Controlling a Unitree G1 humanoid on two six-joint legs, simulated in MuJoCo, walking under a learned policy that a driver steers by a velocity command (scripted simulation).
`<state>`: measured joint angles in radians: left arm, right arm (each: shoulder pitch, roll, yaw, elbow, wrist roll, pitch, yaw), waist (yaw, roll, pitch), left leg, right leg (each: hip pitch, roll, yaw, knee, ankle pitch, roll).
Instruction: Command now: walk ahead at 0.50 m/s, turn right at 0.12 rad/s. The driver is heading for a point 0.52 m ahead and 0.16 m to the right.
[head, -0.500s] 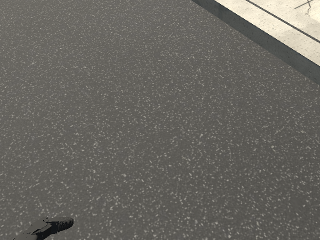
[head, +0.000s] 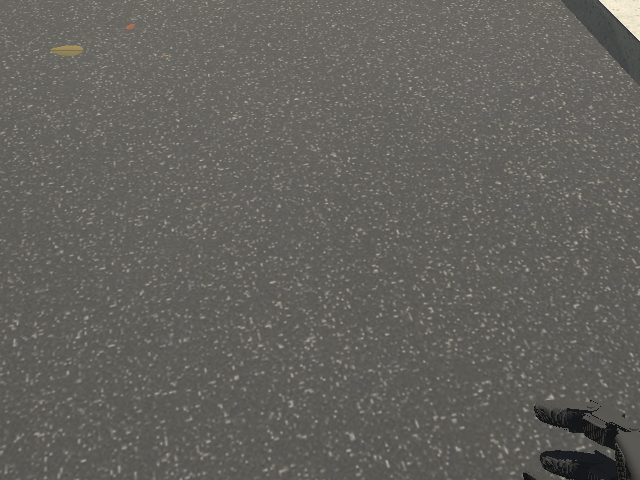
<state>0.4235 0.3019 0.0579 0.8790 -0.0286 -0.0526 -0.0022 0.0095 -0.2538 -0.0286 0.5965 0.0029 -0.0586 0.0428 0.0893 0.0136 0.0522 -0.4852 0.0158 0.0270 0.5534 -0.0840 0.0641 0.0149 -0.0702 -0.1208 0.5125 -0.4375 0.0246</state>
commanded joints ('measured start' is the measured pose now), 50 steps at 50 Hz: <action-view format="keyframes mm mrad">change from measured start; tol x16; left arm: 1 18 66 -9 -93 7 -44 -2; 21 -399 29 1 -257 8 13 -57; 26 20 205 98 -186 2 35 -33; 34 -227 102 36 -251 36 -16 -17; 50 -26 18 -8 -104 51 9 14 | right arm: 1 441 -276 -97 31 -21 2 -33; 8 186 -99 -56 90 -16 -55 -18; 25 255 -246 -101 188 29 19 -67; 27 357 -62 -41 121 -25 -11 -58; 50 162 -180 -50 131 -50 -26 -45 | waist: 1 -226 184 -493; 5 -117 109 -99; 19 -160 12 66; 25 18 55 -125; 27 -36 -298 -268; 28 21 -179 -423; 32 -85 -29 -125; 47 -89 -97 -118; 50 -23 134 -273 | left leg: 1 910 423 -727 -184 -104 254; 8 324 240 -126 -404 55 137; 20 546 279 141 -392 213 92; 25 540 240 219 92 780 18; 26 327 197 219 376 545 -29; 27 -137 -14 156 742 -413 -101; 29 -323 -6 -123 857 -440 -68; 41 28 35 -42 140 122 -127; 47 111 12 -55 -76 102 -56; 50 513 251 -279 -49 819 150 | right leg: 1 -658 87 218 737 -158 -29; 15 -676 -60 182 300 493 -10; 21 -718 -30 95 136 385 -76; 25 -302 124 -6 79 276 -173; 26 -2 86 117 42 311 -220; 28 386 -265 978 -202 39 -463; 32 -88 -156 457 -191 769 -316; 36 -226 -103 296 -226 1026 -303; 48 -142 -46 288 -11 702 -158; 50 -313 83 238 161 240 -51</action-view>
